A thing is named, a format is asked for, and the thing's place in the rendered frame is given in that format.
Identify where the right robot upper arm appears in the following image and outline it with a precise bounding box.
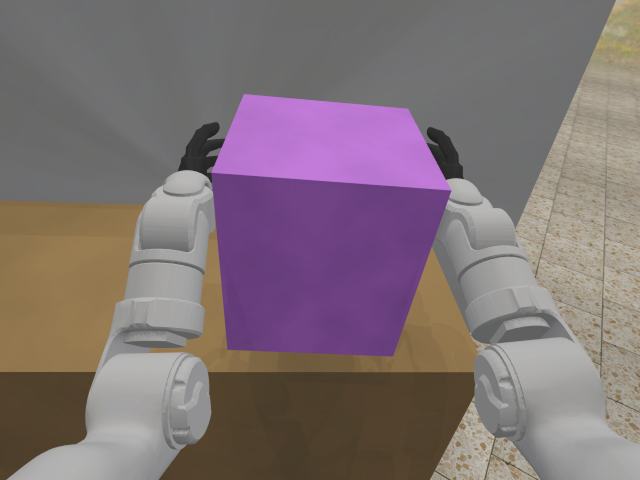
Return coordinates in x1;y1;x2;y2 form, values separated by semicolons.
474;337;640;480

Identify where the carton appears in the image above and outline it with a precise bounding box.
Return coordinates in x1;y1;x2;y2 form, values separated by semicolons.
211;94;452;357

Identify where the left robot upper arm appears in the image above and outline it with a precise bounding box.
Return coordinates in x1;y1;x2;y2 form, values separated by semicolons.
7;352;211;480

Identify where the left robot hand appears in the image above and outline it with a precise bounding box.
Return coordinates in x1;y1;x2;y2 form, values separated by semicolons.
178;122;225;191

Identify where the robot left forearm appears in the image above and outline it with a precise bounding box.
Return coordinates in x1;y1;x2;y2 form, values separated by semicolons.
85;170;215;430

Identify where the pedestal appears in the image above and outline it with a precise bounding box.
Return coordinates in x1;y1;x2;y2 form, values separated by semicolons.
0;200;479;480

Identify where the robot right forearm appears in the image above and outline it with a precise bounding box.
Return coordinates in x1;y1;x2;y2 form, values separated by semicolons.
435;178;607;417

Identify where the right robot hand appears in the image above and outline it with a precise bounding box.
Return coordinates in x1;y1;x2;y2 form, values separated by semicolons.
427;127;464;180

